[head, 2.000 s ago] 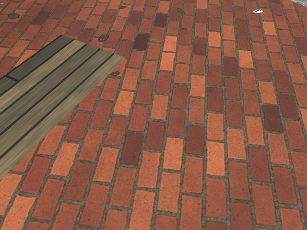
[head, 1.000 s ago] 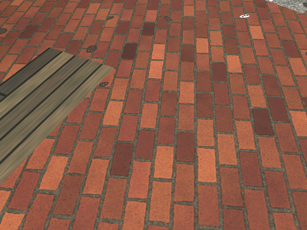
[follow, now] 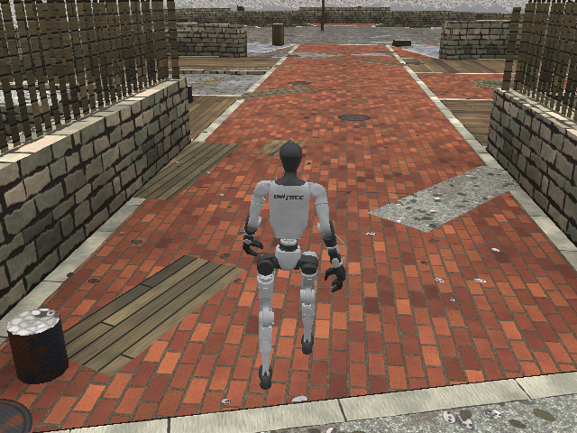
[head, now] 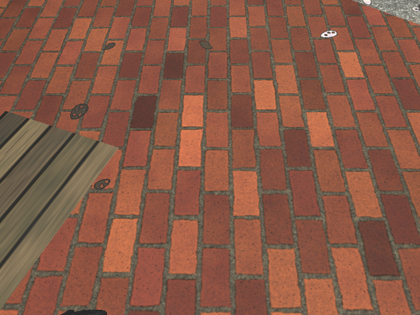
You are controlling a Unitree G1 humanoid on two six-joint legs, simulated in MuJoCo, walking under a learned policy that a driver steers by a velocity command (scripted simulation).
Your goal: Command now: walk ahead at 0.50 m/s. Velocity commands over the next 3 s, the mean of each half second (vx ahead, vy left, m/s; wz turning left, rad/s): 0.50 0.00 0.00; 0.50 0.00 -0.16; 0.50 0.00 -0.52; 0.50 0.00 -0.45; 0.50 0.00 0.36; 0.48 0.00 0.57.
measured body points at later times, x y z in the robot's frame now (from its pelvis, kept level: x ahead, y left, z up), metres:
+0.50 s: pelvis +0.28 -0.01 +0.01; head +0.30 -0.01 +0.46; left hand +0.24 +0.26 -0.13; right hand +0.48 -0.24 -0.10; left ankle +0.46 +0.13 -0.70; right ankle +0.15 -0.11 -0.73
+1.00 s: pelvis +0.56 +0.02 +0.01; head +0.57 +0.02 +0.46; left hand +0.74 +0.26 -0.10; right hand +0.54 -0.24 -0.13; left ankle +0.46 +0.12 -0.73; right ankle +0.73 -0.15 -0.68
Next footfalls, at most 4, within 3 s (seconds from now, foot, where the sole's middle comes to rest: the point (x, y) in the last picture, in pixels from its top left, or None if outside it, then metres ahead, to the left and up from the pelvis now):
0.02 right None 0.19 -0.12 -0.76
0.56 left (173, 308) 0.50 0.12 -0.76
1.14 right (242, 218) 0.79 -0.13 -0.76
1.62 left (207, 150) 1.12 -0.03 -0.76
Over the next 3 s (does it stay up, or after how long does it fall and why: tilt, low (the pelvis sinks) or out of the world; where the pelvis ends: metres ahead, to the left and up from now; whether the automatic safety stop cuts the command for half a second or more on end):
stays up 1.56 -0.36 0.02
